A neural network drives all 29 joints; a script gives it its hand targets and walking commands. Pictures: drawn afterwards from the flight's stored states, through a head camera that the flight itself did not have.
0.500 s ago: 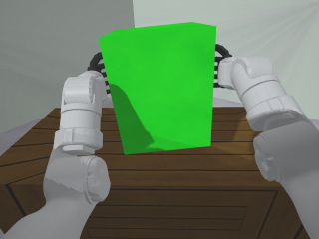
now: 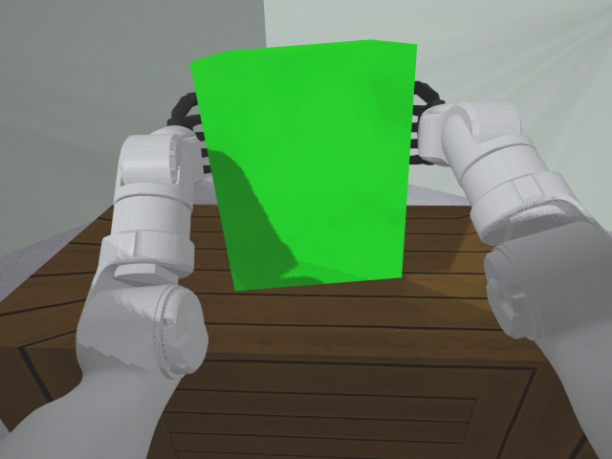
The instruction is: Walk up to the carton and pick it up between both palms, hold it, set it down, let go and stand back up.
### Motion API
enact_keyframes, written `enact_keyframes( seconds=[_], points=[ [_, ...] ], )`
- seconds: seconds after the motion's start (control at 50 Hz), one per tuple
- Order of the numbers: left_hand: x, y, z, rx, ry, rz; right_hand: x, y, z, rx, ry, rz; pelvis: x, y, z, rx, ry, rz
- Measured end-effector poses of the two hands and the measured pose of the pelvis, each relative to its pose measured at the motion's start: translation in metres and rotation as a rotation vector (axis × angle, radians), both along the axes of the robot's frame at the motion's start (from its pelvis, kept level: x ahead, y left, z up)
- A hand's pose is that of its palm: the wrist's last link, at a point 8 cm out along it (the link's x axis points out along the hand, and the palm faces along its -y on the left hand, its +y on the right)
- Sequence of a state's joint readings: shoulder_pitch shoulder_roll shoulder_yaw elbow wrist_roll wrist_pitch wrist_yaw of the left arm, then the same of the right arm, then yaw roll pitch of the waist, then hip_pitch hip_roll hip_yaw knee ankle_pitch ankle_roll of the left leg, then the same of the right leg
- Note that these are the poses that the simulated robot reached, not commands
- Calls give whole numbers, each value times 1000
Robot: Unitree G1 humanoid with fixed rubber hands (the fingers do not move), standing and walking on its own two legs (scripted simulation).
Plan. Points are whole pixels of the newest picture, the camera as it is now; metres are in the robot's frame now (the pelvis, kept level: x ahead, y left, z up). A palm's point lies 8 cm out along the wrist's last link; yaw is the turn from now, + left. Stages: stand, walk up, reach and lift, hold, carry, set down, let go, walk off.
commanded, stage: hold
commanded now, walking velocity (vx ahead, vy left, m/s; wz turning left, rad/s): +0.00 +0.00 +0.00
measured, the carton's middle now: (307, 156) +0.39 +0.00 +0.32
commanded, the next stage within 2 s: none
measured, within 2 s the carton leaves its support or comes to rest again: neither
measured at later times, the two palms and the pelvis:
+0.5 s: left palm (185, 151) +0.37 +0.14 +0.34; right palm (431, 133) +0.36 -0.15 +0.35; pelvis +0.00 +0.00 +0.00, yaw +0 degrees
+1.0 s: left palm (189, 157) +0.38 +0.14 +0.33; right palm (433, 146) +0.35 -0.15 +0.34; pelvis +0.00 +0.00 +0.00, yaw +1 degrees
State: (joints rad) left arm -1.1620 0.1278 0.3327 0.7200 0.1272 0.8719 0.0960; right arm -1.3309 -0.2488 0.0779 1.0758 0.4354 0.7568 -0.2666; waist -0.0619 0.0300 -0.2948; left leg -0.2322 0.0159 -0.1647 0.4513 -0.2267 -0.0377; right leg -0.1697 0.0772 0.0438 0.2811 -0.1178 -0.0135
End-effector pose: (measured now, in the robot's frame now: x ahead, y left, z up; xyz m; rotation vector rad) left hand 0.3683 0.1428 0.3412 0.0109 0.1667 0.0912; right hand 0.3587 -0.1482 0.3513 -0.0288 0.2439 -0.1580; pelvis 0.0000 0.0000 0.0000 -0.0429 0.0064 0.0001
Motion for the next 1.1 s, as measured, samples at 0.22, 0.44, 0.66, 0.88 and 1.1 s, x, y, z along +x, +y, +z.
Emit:
enact_keyframes(
  seconds=[0.22,0.44,0.66,0.88,1.1],
  points=[
    [2,-1,-4,0,-2,0,2,-1,-4,-3,-1,0,1,-1,0,-1,5,5],
    [2,-1,-4,-4,-4,-3,1,-1,-2,-3,-3,-4,2,1,0,-1,4,0],
    [1,1,-3,-11,-5,-1,1,1,0,1,-4,-4,4,2,0,-2,-4,-1],
    [2,1,-4,-6,-4,-3,1,1,-1,-1,-2,-6,3,2,0,-2,-4,0],
    [10,-6,-20,23,11,-62,-8,-6,-26,21,18,-58,-3,9,0,-1,-11,-1]
  ],
)
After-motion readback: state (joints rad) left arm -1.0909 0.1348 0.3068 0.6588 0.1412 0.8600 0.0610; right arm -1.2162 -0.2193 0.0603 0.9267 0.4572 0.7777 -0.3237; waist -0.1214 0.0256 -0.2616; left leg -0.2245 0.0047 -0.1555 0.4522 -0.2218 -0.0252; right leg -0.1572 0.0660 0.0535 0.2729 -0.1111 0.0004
